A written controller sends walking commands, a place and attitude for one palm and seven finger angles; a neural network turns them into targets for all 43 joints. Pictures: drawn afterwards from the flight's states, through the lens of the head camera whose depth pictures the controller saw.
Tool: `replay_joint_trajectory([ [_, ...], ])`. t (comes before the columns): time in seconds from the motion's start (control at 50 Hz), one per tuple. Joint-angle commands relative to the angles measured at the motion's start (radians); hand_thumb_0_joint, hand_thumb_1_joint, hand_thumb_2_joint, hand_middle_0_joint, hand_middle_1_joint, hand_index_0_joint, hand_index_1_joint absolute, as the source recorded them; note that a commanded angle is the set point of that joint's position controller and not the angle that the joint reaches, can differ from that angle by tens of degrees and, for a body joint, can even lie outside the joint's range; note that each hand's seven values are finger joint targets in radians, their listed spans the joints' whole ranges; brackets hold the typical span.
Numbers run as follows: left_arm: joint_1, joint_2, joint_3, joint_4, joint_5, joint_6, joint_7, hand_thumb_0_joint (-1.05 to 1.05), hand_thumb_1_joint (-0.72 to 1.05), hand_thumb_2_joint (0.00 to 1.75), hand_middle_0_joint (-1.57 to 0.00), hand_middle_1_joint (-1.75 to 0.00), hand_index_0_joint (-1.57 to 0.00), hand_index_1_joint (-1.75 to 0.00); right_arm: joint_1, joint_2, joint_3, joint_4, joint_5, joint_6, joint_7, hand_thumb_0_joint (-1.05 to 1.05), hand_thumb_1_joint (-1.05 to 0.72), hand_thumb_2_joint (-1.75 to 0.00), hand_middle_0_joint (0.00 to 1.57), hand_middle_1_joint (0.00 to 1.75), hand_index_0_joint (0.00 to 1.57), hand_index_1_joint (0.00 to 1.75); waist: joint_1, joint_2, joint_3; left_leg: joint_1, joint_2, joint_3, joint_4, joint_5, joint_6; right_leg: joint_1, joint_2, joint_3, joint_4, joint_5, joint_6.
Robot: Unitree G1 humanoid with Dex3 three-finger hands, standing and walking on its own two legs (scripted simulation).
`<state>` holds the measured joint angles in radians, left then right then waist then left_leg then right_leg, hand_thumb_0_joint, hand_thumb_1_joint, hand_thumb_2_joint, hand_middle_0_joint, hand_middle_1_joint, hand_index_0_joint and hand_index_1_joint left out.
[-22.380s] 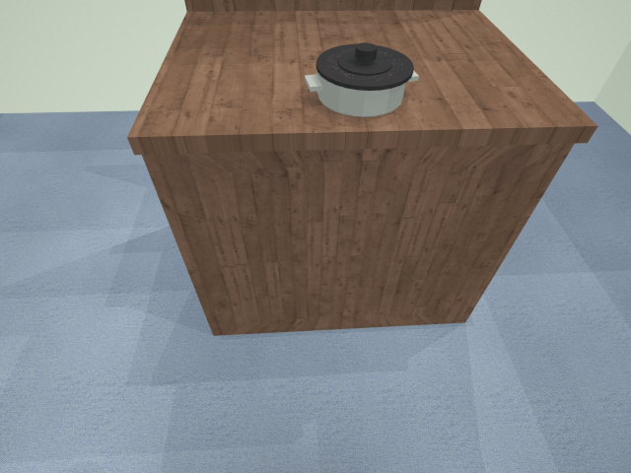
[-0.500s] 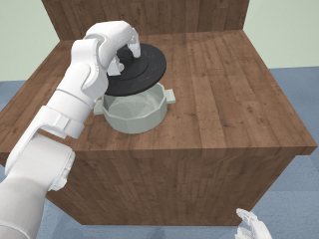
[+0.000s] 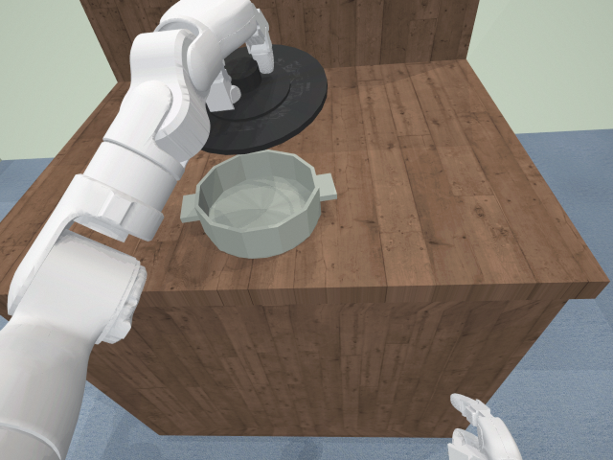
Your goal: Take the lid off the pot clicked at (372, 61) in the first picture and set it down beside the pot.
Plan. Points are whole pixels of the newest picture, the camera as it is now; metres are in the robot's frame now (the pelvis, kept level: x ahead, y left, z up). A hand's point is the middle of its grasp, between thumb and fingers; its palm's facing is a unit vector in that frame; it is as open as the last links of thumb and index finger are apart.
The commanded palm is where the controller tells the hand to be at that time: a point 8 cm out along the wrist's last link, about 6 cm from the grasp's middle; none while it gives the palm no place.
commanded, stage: lift the lid straight up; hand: left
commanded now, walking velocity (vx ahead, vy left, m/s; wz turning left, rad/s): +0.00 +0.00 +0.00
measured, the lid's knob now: (242, 75) +0.48 +0.08 +0.29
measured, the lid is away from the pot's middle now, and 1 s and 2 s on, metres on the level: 0.02 0.09 0.21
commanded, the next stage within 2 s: move the lid sideways beside the pot in 0.28 s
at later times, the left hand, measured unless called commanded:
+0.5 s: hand (210, 72) +0.44 +0.11 +0.31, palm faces -0.03 -0.06 -1.00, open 7.6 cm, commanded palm +0.41 +0.13 +0.37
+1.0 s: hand (142, 83) +0.43 +0.18 +0.31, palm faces -0.06 -0.05 -1.00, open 7.6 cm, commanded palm +0.40 +0.19 +0.37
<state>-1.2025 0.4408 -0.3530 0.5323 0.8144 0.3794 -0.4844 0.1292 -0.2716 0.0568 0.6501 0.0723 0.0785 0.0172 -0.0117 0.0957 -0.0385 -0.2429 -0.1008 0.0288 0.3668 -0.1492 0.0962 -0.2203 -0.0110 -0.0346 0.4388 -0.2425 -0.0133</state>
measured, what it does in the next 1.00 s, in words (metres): stands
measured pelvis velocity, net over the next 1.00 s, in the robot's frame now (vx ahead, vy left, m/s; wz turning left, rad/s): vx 0.00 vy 0.00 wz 0.02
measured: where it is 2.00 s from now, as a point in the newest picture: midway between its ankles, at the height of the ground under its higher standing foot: outside the picture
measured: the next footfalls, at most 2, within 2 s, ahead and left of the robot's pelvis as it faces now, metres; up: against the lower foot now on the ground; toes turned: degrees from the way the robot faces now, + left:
none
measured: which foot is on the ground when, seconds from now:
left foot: down 0.00-1.00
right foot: down 0.00-1.00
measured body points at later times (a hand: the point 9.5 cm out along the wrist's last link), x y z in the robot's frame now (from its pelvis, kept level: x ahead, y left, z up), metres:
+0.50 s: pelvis +0.00 +0.00 +0.00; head +0.00 -0.04 +0.45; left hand +0.44 +0.11 +0.36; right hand +0.18 -0.23 -0.11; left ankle +0.03 +0.06 -0.74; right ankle -0.01 -0.11 -0.74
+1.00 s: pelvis +0.00 +0.00 +0.00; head +0.00 -0.03 +0.45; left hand +0.43 +0.18 +0.36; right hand +0.17 -0.24 -0.11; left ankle +0.03 +0.06 -0.74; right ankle -0.01 -0.11 -0.74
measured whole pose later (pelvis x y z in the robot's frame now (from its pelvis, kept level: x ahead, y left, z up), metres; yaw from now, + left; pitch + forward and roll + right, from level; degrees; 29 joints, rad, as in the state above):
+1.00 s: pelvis +0.00 +0.00 +0.00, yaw +1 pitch +1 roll +0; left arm -1.20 0.60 -0.30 0.55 0.87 0.39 -0.60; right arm 0.15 -0.29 0.05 0.64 0.09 0.07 -0.01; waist -0.01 0.08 -0.02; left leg -0.25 -0.11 0.01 0.38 -0.15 0.10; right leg -0.22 -0.01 -0.05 0.44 -0.24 -0.01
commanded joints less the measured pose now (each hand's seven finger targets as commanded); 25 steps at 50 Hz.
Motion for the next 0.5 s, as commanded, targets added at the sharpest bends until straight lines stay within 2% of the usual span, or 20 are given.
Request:
replay_joint_trajectory([
  [0.0,-0.616,0.229,0.149,-0.179,0.024,0.001,0.054,0.00,0.48,1.24,-1.03,-0.79,-0.95,-0.73,-0.129,-0.102,-0.036,-0.160,0.008,-0.044,-0.008,0.00,-0.90,-0.90,0.20,0.30,0.20,0.30,-0.003,-0.140,-0.402,0.212,0.054,-0.075,-0.004,0.246,-0.034,0.084,0.006,0.017,-0.040,0.292,-0.052],
  [0.02,-0.629,0.283,0.181,-0.166,0.052,0.009,0.052,0.00,0.48,1.24,-1.03,-0.79,-0.95,-0.73,-0.136,-0.097,-0.033,-0.155,0.006,-0.047,-0.009,0.00,-0.90,-0.90,0.20,0.30,0.20,0.30,0.010,-0.151,-0.415,0.204,0.055,-0.072,-0.005,0.233,-0.034,0.090,0.008,0.024,-0.032,0.284,-0.051],
  [0.04,-0.645,0.282,0.176,-0.167,0.053,0.014,0.049,0.00,0.48,1.24,-1.03,-0.79,-0.95,-0.73,-0.139,-0.098,-0.031,-0.158,0.003,-0.047,-0.012,0.00,-0.90,-0.90,0.20,0.30,0.20,0.30,0.009,-0.160,-0.403,0.192,0.051,-0.068,-0.006,0.225,-0.029,0.095,0.008,0.025,-0.036,0.293,-0.051],
  [0.08,-0.650,0.252,0.148,-0.162,0.054,0.023,0.039,0.00,0.48,1.24,-1.03,-0.79,-0.95,-0.73,-0.140,-0.094,-0.031,-0.158,0.007,-0.051,-0.012,0.00,-0.90,-0.90,0.20,0.30,0.20,0.30,0.005,-0.146,-0.399,0.197,0.049,-0.068,-0.002,0.231,-0.029,0.084,0.007,0.024,-0.031,0.295,-0.051],
  [0.1,-0.606,0.201,0.121,-0.172,0.024,0.017,0.035,0.00,0.48,1.24,-1.03,-0.79,-0.95,-0.73,-0.133,-0.099,-0.035,-0.167,0.013,-0.049,-0.006,0.00,-0.90,-0.90,0.20,0.30,0.20,0.30,-0.004,-0.120,-0.402,0.216,0.052,-0.075,0.004,0.265,-0.033,0.079,0.004,0.018,-0.037,0.305,-0.053],
  [0.12,-0.611,0.247,0.148,-0.144,0.054,0.027,0.032,0.00,0.48,1.24,-1.03,-0.79,-0.95,-0.73,-0.139,-0.095,-0.032,-0.158,0.011,-0.048,-0.008,0.00,-0.90,-0.90,0.20,0.30,0.20,0.30,0.004,-0.148,-0.391,0.203,0.054,-0.072,0.000,0.225,-0.032,0.068,0.008,0.021,-0.034,0.278,-0.050],
  [0.16,-0.614,0.265,0.153,-0.099,0.062,0.039,0.027,0.00,0.48,1.24,-1.03,-0.79,-0.95,-0.73,-0.135,-0.101,-0.028,-0.152,0.011,-0.044,-0.017,0.00,-0.90,-0.90,0.20,0.30,0.20,0.30,0.002,-0.174,-0.354,0.165,0.049,-0.062,-0.009,0.179,-0.026,0.068,0.004,0.024,-0.042,0.263,-0.045],
  [0.18,-0.644,0.262,0.144,-0.125,0.062,0.037,0.023,0.00,0.48,1.24,-1.03,-0.79,-0.95,-0.73,-0.139,-0.101,-0.028,-0.155,0.011,-0.046,-0.019,0.00,-0.90,-0.90,0.20,0.30,0.20,0.30,0.001,-0.160,-0.371,0.173,0.048,-0.064,-0.009,0.180,-0.026,0.074,0.004,0.025,-0.040,0.264,-0.046],
  [0.2,-0.634,0.217,0.120,-0.183,0.031,0.025,0.022,0.00,0.48,1.24,-1.03,-0.79,-0.95,-0.73,-0.140,-0.103,-0.033,-0.170,0.015,-0.050,-0.014,0.00,-0.90,-0.90,0.20,0.30,0.20,0.30,-0.006,-0.123,-0.404,0.212,0.048,-0.073,0.002,0.224,-0.027,0.079,0.001,0.021,-0.040,0.282,-0.049],
  [0.22,-0.652,0.271,0.153,-0.185,0.059,0.028,0.022,0.00,0.48,1.24,-1.03,-0.79,-0.95,-0.73,-0.143,-0.095,-0.030,-0.167,0.012,-0.055,-0.015,0.00,-0.90,-0.90,0.20,0.30,0.20,0.30,0.006,-0.133,-0.426,0.213,0.050,-0.073,0.003,0.227,-0.026,0.089,0.004,0.029,-0.030,0.284,-0.049],
  [0.24,-0.672,0.251,0.128,-0.175,0.060,0.034,0.018,0.00,0.48,1.24,-1.03,-0.79,-0.95,-0.73,-0.149,-0.097,-0.028,-0.163,0.012,-0.053,-0.016,0.00,-0.90,-0.90,0.20,0.30,0.20,0.30,-0.003,-0.119,-0.401,0.210,0.047,-0.070,0.003,0.218,-0.024,0.072,0.007,0.027,-0.033,0.284,-0.050],
  [0.28,-0.706,0.249,0.127,-0.216,0.057,0.033,0.014,0.00,0.48,1.24,-1.03,-0.79,-0.95,-0.73,-0.146,-0.092,-0.030,-0.164,0.014,-0.064,-0.014,0.00,-0.90,-0.90,0.20,0.30,0.20,0.30,-0.002,-0.106,-0.429,0.233,0.046,-0.080,0.005,0.238,-0.026,0.075,0.009,0.026,-0.026,0.287,-0.052],
  [0.3,-0.660,0.234,0.131,-0.235,0.028,0.025,0.014,0.00,0.48,1.24,-1.03,-0.79,-0.95,-0.73,-0.135,-0.100,-0.035,-0.171,0.013,-0.066,-0.012,0.00,-0.90,-0.90,0.20,0.30,0.20,0.30,-0.004,-0.087,-0.449,0.253,0.045,-0.088,0.014,0.280,-0.028,0.085,0.006,0.021,-0.033,0.305,-0.053],
  [0.32,-0.671,0.277,0.153,-0.184,0.062,0.033,0.013,0.00,0.48,1.24,-1.03,-0.79,-0.95,-0.73,-0.134,-0.097,-0.031,-0.155,0.012,-0.065,-0.014,0.00,-0.90,-0.90,0.20,0.30,0.20,0.30,-0.001,-0.116,-0.430,0.233,0.050,-0.082,0.010,0.261,-0.030,0.075,0.010,0.025,-0.025,0.296,-0.052],
  [0.34,-0.671,0.259,0.141,-0.147,0.059,0.039,0.010,0.00,0.48,1.24,-1.03,-0.79,-0.95,-0.73,-0.131,-0.099,-0.029,-0.149,0.010,-0.059,-0.017,0.00,-0.90,-0.90,0.20,0.30,0.20,0.30,-0.007,-0.145,-0.385,0.206,0.047,-0.078,0.001,0.227,-0.028,0.064,0.012,0.018,-0.034,0.286,-0.049],
  [0.36,-0.697,0.236,0.118,-0.149,0.058,0.039,0.009,0.00,0.48,1.24,-1.03,-0.79,-0.95,-0.73,-0.135,-0.096,-0.026,-0.148,0.015,-0.062,-0.016,0.00,-0.90,-0.90,0.20,0.30,0.20,0.30,-0.012,-0.135,-0.363,0.204,0.047,-0.079,-0.007,0.199,-0.030,0.040,0.012,0.015,-0.036,0.259,-0.049],
  [0.38,-0.682,0.246,0.127,-0.113,0.067,0.042,0.011,0.00,0.48,1.24,-1.03,-0.79,-0.95,-0.73,-0.129,-0.097,-0.027,-0.141,0.013,-0.061,-0.020,0.00,-0.90,-0.90,0.20,0.30,0.20,0.30,-0.006,-0.137,-0.356,0.197,0.048,-0.081,-0.011,0.185,-0.029,0.038,0.014,0.014,-0.038,0.240,-0.049],
  [0.4,-0.654,0.252,0.145,-0.125,0.045,0.033,0.016,0.00,0.48,1.24,-1.03,-0.79,-0.95,-0.73,-0.116,-0.111,-0.032,-0.143,0.012,-0.060,-0.020,0.00,-0.90,-0.90,0.20,0.30,0.20,0.30,-0.008,-0.115,-0.372,0.211,0.048,-0.083,-0.007,0.206,-0.032,0.051,0.008,0.013,-0.048,0.249,-0.052],
  [0.42,-0.697,0.342,0.206,-0.180,0.078,0.028,0.020,0.00,0.48,1.24,-1.03,-0.79,-0.95,-0.73,-0.127,-0.104,-0.029,-0.148,0.006,-0.069,-0.021,0.00,-0.90,-0.90,0.20,0.30,0.20,0.30,0.014,-0.129,-0.443,0.216,0.049,-0.084,-0.009,0.221,-0.032,0.102,0.008,0.026,-0.030,0.268,-0.052],
  [0.48,-0.668,0.320,0.182,-0.141,0.089,0.031,0.010,0.00,0.48,1.24,-1.03,-0.79,-0.95,-0.73,-0.130,-0.102,-0.029,-0.148,0.005,-0.065,-0.025,0.00,-0.90,-0.90,0.20,0.30,0.20,0.30,0.011,-0.152,-0.427,0.201,0.049,-0.075,-0.005,0.240,-0.026,0.106,0.005,0.027,-0.027,0.297,-0.050],
])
